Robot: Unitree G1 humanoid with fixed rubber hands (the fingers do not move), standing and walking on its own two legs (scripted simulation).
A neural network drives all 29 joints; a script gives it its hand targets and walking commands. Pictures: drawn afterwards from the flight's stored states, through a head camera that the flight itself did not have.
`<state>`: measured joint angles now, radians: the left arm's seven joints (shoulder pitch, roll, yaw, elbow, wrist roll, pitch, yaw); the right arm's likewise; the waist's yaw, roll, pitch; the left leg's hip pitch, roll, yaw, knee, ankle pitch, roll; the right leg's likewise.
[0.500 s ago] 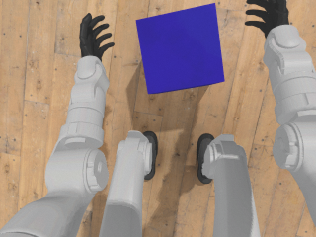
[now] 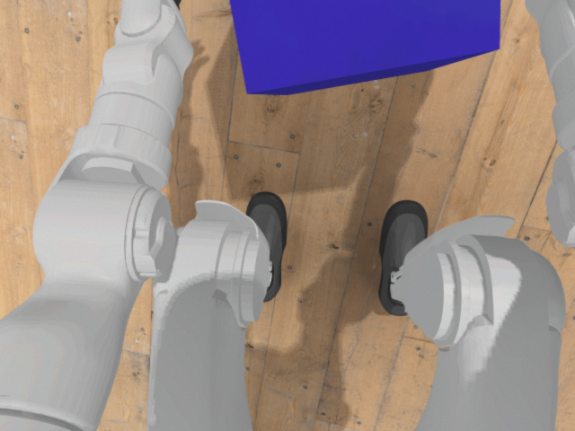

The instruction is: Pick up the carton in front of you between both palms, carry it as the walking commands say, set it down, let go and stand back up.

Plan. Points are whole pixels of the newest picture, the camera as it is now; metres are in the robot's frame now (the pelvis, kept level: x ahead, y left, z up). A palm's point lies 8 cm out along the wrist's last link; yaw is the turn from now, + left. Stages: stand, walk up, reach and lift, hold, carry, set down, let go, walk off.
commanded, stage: reach and lift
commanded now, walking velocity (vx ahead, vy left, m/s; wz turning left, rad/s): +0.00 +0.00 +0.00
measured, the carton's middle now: out of the picture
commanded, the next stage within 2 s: none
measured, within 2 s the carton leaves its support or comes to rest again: leaves its support in 0.76 s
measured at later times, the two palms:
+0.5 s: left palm out of the picture +0.54 +0.14 -0.17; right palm out of the picture +0.57 -0.16 -0.17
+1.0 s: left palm out of the picture +0.52 +0.12 -0.07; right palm out of the picture +0.53 -0.18 -0.08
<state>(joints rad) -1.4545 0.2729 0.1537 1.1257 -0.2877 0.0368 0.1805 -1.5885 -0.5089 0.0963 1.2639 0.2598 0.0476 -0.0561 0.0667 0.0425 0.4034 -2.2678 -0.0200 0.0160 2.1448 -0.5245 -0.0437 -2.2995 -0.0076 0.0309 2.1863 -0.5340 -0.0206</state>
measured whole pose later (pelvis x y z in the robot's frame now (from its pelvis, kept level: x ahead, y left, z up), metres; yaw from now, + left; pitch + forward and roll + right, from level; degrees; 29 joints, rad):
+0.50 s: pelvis +0.00 +0.00 +0.01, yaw +1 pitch +37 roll +4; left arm -1.46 0.19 0.18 1.15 -0.23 0.01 0.21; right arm -1.60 -0.42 0.11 1.29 0.22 0.03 -0.07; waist 0.05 0.05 0.37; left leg -2.25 -0.03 0.02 2.13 -0.53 -0.05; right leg -2.28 -0.02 0.03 2.18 -0.55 -0.02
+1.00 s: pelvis +0.01 +0.01 +0.02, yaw -3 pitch +40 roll +3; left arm -1.12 0.03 0.43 0.70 -0.04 0.26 0.18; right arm -1.27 -0.24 -0.13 0.88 0.01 0.31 -0.08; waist 0.04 0.05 0.08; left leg -2.23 -0.08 -0.04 2.12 -0.58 -0.09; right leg -2.27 0.05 0.04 2.12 -0.54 0.01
